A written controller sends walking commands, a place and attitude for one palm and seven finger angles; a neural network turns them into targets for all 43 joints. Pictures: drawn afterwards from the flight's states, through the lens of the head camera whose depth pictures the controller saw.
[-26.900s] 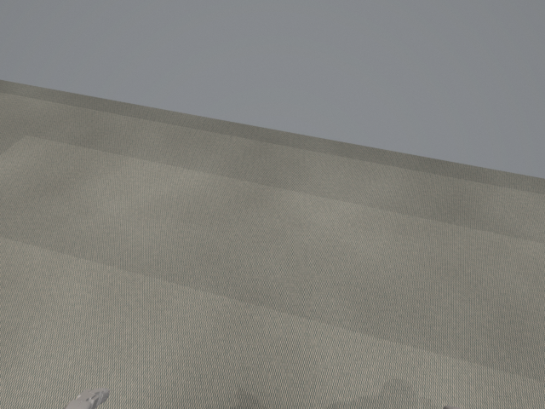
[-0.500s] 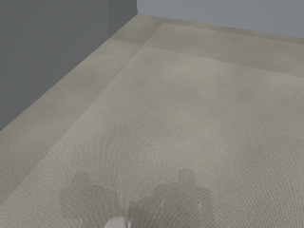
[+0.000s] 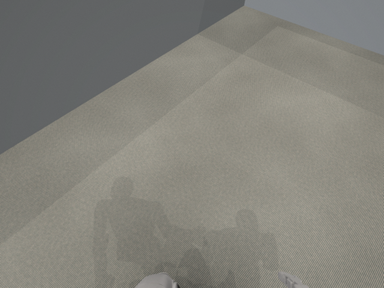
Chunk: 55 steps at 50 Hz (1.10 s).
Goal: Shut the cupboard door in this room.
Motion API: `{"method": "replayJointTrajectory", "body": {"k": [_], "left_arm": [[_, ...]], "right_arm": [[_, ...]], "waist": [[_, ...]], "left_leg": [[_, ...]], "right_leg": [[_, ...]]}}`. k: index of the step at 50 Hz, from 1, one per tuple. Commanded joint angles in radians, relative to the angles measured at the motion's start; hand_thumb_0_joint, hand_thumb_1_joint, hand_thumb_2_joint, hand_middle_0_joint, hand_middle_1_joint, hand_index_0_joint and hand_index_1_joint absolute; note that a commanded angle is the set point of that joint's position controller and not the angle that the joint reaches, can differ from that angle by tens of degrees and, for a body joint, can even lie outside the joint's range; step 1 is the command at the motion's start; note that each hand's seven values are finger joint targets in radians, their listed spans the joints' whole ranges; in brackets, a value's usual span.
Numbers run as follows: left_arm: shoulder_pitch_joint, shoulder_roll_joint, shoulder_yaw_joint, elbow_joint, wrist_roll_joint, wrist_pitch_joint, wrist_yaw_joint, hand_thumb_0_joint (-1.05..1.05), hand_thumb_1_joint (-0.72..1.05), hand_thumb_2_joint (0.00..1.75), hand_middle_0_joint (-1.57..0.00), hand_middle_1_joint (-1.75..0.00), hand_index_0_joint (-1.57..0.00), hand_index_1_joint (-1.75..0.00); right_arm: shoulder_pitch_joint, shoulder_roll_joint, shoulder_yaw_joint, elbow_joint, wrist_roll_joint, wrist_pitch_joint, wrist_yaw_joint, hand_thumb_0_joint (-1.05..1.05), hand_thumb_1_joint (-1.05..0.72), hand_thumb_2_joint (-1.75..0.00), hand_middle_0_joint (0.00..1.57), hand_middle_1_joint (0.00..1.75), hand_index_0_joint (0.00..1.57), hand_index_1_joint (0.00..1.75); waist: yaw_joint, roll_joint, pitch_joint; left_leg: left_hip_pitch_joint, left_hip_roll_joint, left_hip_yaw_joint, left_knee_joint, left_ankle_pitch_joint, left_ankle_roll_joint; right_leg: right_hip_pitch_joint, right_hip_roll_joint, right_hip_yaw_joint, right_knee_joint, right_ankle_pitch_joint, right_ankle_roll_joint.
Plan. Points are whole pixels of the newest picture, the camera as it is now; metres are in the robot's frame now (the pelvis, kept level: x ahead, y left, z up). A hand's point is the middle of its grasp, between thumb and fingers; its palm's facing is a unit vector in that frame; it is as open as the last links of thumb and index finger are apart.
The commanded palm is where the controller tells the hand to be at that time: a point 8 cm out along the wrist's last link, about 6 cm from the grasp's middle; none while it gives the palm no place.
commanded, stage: walk to a spot facing it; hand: left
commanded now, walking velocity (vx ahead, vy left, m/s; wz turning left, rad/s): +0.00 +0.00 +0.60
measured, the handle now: out of the picture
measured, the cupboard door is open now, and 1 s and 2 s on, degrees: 81 81 81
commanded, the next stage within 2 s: none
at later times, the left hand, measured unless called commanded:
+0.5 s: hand (130, 271) +0.16 +0.16 -0.12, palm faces +0.23 -0.93 -0.28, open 7.4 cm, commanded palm none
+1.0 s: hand out of the picture -0.05 +0.20 -0.17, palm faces +0.58 -0.78 -0.25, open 7.4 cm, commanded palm none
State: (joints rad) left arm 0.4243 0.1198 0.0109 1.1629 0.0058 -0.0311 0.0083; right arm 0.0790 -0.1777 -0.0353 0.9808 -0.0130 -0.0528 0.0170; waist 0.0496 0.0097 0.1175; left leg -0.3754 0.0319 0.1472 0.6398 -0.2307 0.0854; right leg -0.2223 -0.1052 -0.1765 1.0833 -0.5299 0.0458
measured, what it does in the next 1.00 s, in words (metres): steps on the spot, turning left: right foot, then left foot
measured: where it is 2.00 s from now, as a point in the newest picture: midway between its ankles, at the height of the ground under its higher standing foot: outside the picture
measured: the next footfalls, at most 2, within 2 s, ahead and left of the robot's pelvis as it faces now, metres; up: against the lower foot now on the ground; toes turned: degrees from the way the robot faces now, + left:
right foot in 0.38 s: +0.15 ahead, -0.15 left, +0.00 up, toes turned +8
left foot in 0.84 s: +0.04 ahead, +0.08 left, +0.00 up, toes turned +35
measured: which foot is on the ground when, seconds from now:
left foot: down 0.00-0.38, up 0.40-0.82, down 0.84-1.00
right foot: up 0.00-0.36, down 0.38-0.84, up 0.86-1.00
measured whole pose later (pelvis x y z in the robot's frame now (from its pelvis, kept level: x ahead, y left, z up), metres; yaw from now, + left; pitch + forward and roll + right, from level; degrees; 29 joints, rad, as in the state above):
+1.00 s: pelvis +0.05 -0.01 +0.01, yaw +34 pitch +0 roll -2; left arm 0.21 0.29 0.07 0.96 0.01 0.07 0.01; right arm 0.10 -0.23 -0.05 0.90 -0.01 0.02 0.01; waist 0.03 -0.04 0.11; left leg -0.27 0.00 0.03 0.55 -0.28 0.06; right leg -0.46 -0.11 -0.08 1.12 -0.46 0.09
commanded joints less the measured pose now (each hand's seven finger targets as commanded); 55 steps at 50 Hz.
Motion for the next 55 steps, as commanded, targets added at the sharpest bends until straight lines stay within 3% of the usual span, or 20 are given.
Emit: {"method": "replayJointTrajectory", "body": {"k": [1,5,11,15,17,18,19,20,21,23,26,37,40,41,42,43,46,48,50,55], "left_arm": [[-0.114,0.110,0.047,-0.156,0.009,-0.015,0.015,0.00,0.90,0.90,-0.20,-0.30,-0.20,-0.30],[-0.057,0.101,0.061,-0.167,0.008,0.031,0.013,0.00,0.90,0.90,-0.20,-0.30,-0.20,-0.30],[-0.227,0.151,0.071,-0.275,0.008,0.057,0.009,0.00,0.90,0.90,-0.20,-0.30,-0.20,-0.30],[-0.269,0.164,0.065,-0.318,0.005,0.045,0.010,0.00,0.90,0.90,-0.20,-0.30,-0.20,-0.30],[-0.225,0.179,0.068,-0.320,0.000,0.032,0.013,0.00,0.90,0.90,-0.20,-0.30,-0.20,-0.30],[-0.181,0.209,0.073,-0.313,0.002,0.019,0.016,0.00,0.90,0.90,-0.20,-0.30,-0.20,-0.30],[-0.157,0.307,0.087,-0.313,0.019,0.004,0.025,0.00,0.90,0.90,-0.20,-0.30,-0.20,-0.30],[-0.135,0.361,0.094,-0.320,0.019,0.006,0.028,0.00,0.90,0.90,-0.20,-0.30,-0.20,-0.30],[-0.153,0.333,0.084,-0.327,0.014,0.010,0.031,0.00,0.90,0.90,-0.20,-0.30,-0.20,-0.30],[-0.264,0.261,0.067,-0.348,0.010,0.006,0.030,0.00,0.90,0.90,-0.20,-0.30,-0.20,-0.30],[-0.270,0.233,0.056,-0.355,0.010,0.007,0.025,0.00,0.90,0.90,-0.20,-0.30,-0.20,-0.30],[-0.142,0.320,0.088,-0.298,0.024,0.028,0.022,0.00,0.90,0.90,-0.20,-0.30,-0.20,-0.30],[-0.168,0.322,0.094,-0.291,0.015,0.036,0.016,0.00,0.90,0.90,-0.20,-0.30,-0.20,-0.30],[-0.170,0.297,0.092,-0.302,0.007,0.042,0.013,0.00,0.90,0.90,-0.20,-0.30,-0.20,-0.30],[-0.206,0.222,0.073,-0.348,0.001,0.044,0.005,0.00,0.90,0.90,-0.20,-0.30,-0.20,-0.30],[-0.263,0.225,0.062,-0.369,0.009,0.059,0.012,0.00,0.90,0.90,-0.20,-0.30,-0.20,-0.30],[-0.288,0.238,0.074,-0.326,0.007,0.067,0.010,0.00,0.90,0.90,-0.20,-0.30,-0.20,-0.30],[-0.250,0.239,0.076,-0.303,0.008,0.067,0.002,0.00,0.90,0.90,-0.20,-0.30,-0.20,-0.30],[-0.232,0.243,0.076,-0.292,0.008,0.066,0.001,0.00,0.90,0.90,-0.20,-0.30,-0.20,-0.30],[-0.280,0.247,0.076,-0.316,0.010,0.066,0.009,0.00,0.90,0.90,-0.20,-0.30,-0.20,-0.30]], "right_arm": [[0.198,-0.169,-0.043,0.005,0.004,0.004,-0.036,0.00,-0.90,-0.90,0.20,0.30,0.20,0.30],[0.123,-0.142,-0.046,-0.025,-0.001,0.010,-0.030,0.00,-0.90,-0.90,0.20,0.30,0.20,0.30],[0.103,-0.196,-0.071,-0.065,-0.010,0.041,-0.020,0.00,-0.90,-0.90,0.20,0.30,0.20,0.30],[0.119,-0.219,-0.085,-0.081,-0.014,0.060,-0.021,0.00,-0.90,-0.90,0.20,0.30,0.20,0.30],[0.107,-0.223,-0.090,-0.094,-0.011,0.066,-0.022,0.00,-0.90,-0.90,0.20,0.30,0.20,0.30],[0.108,-0.206,-0.089,-0.100,-0.004,0.066,-0.018,0.00,-0.90,-0.90,0.20,0.30,0.20,0.30],[0.150,-0.130,-0.077,-0.109,0.007,0.063,-0.011,0.00,-0.90,-0.90,0.20,0.30,0.20,0.30],[0.128,-0.125,-0.076,-0.140,0.005,0.067,-0.012,0.00,-0.90,-0.90,0.20,0.30,0.20,0.30],[0.114,-0.156,-0.082,-0.141,0.001,0.077,-0.014,0.00,-0.90,-0.90,0.20,0.30,0.20,0.30],[0.146,-0.148,-0.084,-0.094,-0.007,0.100,-0.004,0.00,-0.90,-0.90,0.20,0.30,0.20,0.30],[0.153,-0.134,-0.076,-0.084,-0.006,0.112,0.010,0.00,-0.90,-0.90,0.20,0.30,0.20,0.30],[-0.005,-0.122,-0.044,-0.136,0.007,0.099,0.014,0.00,-0.90,-0.90,0.20,0.30,0.20,0.30],[0.077,-0.158,-0.052,-0.122,0.004,0.086,0.012,0.00,-0.90,-0.90,0.20,0.30,0.20,0.30],[0.153,-0.226,-0.069,-0.104,0.000,0.075,0.010,0.00,-0.90,-0.90,0.20,0.30,0.20,0.30],[0.222,-0.348,-0.101,-0.099,-0.005,0.068,0.003,0.00,-0.90,-0.90,0.20,0.30,0.20,0.30],[0.272,-0.377,-0.103,-0.071,0.004,0.078,-0.005,0.00,-0.90,-0.90,0.20,0.30,0.20,0.30],[0.124,-0.284,-0.078,-0.105,-0.003,0.074,-0.028,0.00,-0.90,-0.90,0.20,0.30,0.20,0.30],[0.080,-0.260,-0.065,-0.123,-0.002,0.067,-0.028,0.00,-0.90,-0.90,0.20,0.30,0.20,0.30],[0.088,-0.256,-0.064,-0.124,0.002,0.062,-0.027,0.00,-0.90,-0.90,0.20,0.30,0.20,0.30],[0.139,-0.250,-0.069,-0.118,0.000,0.062,-0.025,0.00,-0.90,-0.90,0.20,0.30,0.20,0.30]], "waist": [[-0.079,0.025,-0.123],[-0.018,0.086,-0.130],[-0.043,0.149,-0.103],[-0.056,0.151,-0.121],[-0.029,0.131,-0.159],[-0.008,0.065,-0.188],[-0.008,-0.203,-0.252],[0.003,-0.326,-0.234],[-0.008,-0.189,-0.202],[-0.065,-0.184,-0.141],[-0.075,-0.189,-0.120],[0.005,-0.251,-0.154],[-0.049,-0.183,-0.193],[-0.097,-0.010,-0.243],[-0.142,0.319,-0.243],[-0.158,0.267,-0.260],[-0.102,0.212,-0.147],[-0.067,0.155,-0.144],[-0.059,0.098,-0.172],[-0.074,0.103,-0.160]], "left_leg": [[0.253,0.320,-0.326,-0.271,0.694,0.126],[0.088,0.203,-0.218,-0.311,0.576,0.076],[0.054,0.186,-0.335,-0.336,0.271,0.087],[0.086,0.175,-0.422,-0.252,0.365,0.082],[0.068,0.152,-0.440,-0.166,0.391,0.051],[0.008,0.100,-0.409,-0.081,0.275,-0.001],[-0.162,-0.029,-0.262,0.141,-0.050,-0.090],[-0.243,-0.089,-0.174,0.353,-0.404,-0.136],[-0.219,-0.046,-0.214,0.499,-0.374,-0.128],[-0.211,-0.007,-0.211,0.610,-0.246,-0.148],[-0.209,0.004,-0.173,0.617,-0.141,-0.165],[-0.048,0.004,-0.047,0.115,-0.217,-0.153],[0.152,0.001,-0.038,-0.144,-0.015,-0.133],[0.337,0.073,-0.142,-0.240,0.179,-0.098],[0.467,0.357,-0.518,-0.269,0.615,0.029],[0.434,0.419,-0.508,-0.249,0.761,0.116],[0.294,0.271,-0.399,-0.260,0.574,0.084],[0.286,0.210,-0.348,-0.266,0.560,0.058],[0.305,0.192,-0.340,-0.275,0.535,0.056],[0.306,0.185,-0.426,-0.300,0.450,0.068]], "right_leg": [[-0.340,-0.047,0.154,0.206,0.061,0.030],[-0.210,-0.019,0.136,0.066,0.178,0.049],[-0.212,-0.003,0.145,-0.165,0.211,0.066],[-0.123,0.060,0.122,-0.356,0.159,0.054],[0.007,0.066,0.125,-0.556,0.244,0.046],[0.136,0.016,0.156,-0.713,0.368,0.042],[0.325,-0.237,0.363,-0.783,0.549,-0.023],[0.261,-0.439,0.501,-0.753,0.829,-0.143],[0.172,-0.420,0.409,-0.728,0.860,-0.193],[0.092,-0.300,0.290,-0.739,0.742,-0.150],[0.092,-0.226,0.137,-0.729,0.758,-0.114],[0.190,-0.285,0.049,-0.642,0.794,-0.160],[0.105,-0.266,-0.013,-0.501,0.687,-0.092],[-0.041,-0.217,-0.045,-0.330,0.511,-0.037],[-0.355,-0.058,-0.046,-0.096,-0.103,0.053],[-0.370,-0.042,0.067,0.014,-0.175,0.048],[-0.375,-0.045,0.150,0.096,0.022,0.047],[-0.350,-0.025,0.150,0.097,0.109,0.055],[-0.338,-0.015,0.158,0.085,0.153,0.061],[-0.347,-0.002,0.187,0.033,0.172,0.073]]}}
